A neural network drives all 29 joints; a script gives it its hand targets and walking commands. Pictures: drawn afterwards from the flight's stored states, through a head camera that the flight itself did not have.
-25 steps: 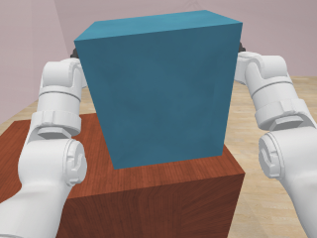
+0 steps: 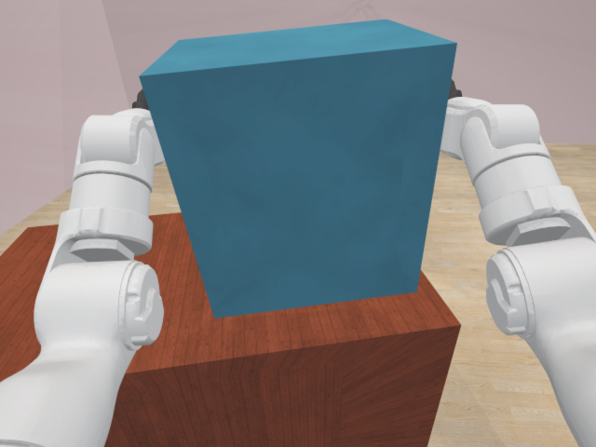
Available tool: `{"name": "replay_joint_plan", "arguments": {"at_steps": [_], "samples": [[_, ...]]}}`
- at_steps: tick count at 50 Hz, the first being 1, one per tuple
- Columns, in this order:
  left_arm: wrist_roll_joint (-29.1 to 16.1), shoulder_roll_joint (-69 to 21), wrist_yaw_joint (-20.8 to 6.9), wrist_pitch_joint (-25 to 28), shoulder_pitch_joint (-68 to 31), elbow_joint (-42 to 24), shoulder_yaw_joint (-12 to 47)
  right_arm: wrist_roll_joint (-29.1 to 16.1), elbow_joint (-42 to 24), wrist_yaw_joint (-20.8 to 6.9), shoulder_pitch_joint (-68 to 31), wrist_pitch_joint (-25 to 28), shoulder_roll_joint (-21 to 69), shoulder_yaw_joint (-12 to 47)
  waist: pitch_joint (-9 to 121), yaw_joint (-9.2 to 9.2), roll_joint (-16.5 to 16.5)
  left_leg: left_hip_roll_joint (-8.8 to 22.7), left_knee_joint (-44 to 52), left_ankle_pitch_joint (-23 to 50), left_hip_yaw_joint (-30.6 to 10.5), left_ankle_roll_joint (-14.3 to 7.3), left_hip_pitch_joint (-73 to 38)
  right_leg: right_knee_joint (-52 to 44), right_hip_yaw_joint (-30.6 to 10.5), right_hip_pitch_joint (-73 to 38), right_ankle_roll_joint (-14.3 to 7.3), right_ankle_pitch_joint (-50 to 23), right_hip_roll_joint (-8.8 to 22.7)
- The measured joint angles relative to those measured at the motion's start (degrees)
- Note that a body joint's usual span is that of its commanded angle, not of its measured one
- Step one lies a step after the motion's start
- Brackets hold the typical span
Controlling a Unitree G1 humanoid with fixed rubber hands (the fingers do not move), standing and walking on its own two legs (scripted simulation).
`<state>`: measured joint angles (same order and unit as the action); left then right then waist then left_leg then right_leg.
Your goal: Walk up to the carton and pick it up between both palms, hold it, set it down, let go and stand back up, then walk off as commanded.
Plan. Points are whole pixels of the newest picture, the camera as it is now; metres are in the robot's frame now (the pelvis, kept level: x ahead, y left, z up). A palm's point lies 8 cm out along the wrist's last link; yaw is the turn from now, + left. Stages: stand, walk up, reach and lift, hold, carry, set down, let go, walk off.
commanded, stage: hold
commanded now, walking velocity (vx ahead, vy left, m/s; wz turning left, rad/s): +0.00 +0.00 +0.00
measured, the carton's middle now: (300, 168) +0.36 -0.01 +0.30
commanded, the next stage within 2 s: set down in 1.84 s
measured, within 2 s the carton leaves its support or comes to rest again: neither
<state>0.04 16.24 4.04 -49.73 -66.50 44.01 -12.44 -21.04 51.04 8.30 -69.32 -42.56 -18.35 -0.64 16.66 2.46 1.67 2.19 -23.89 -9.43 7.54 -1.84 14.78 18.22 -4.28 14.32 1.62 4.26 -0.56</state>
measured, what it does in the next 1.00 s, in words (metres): stands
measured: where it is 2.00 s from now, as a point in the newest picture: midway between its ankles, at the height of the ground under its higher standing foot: outside the picture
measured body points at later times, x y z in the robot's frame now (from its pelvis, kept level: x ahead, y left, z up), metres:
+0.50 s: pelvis +0.00 +0.00 +0.00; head -0.11 +0.00 +0.44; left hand +0.38 +0.18 +0.35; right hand +0.37 -0.18 +0.35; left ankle +0.04 +0.09 -0.74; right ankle +0.06 -0.14 -0.74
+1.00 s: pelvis +0.00 +0.00 +0.00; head -0.11 +0.00 +0.44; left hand +0.38 +0.18 +0.35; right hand +0.37 -0.18 +0.35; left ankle +0.04 +0.09 -0.74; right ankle +0.06 -0.14 -0.74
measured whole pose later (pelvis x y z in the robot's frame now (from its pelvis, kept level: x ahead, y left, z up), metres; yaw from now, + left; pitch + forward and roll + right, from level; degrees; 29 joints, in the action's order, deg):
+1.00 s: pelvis +0.00 +0.00 +0.00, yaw +0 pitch +0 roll -1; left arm 0.1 16.2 3.9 -49.2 -66.9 45.5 -12.2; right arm -20.8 51.9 8.2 -69.4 -42.5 -18.4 -0.7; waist 16.8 2.5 1.7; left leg 2.2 -23.9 -9.4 7.5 -1.8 14.8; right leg 18.2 -4.3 14.3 1.6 4.2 -0.6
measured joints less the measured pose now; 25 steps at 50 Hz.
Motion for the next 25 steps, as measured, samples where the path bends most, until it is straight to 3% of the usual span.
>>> {"name": "replay_joint_plan", "arguments": {"at_steps": [25], "samples": [[0.0,0.0,-0.2,0.3,-0.2,0.8,0.3,0.2,0.5,-0.1,0.0,0.0,0.0,-0.2,0.1,0.00,0.0,0.0,0.0,0.0,0.0,0.0,0.0,0.0,0.0,0.0,0.0,0.0,0.0]]}}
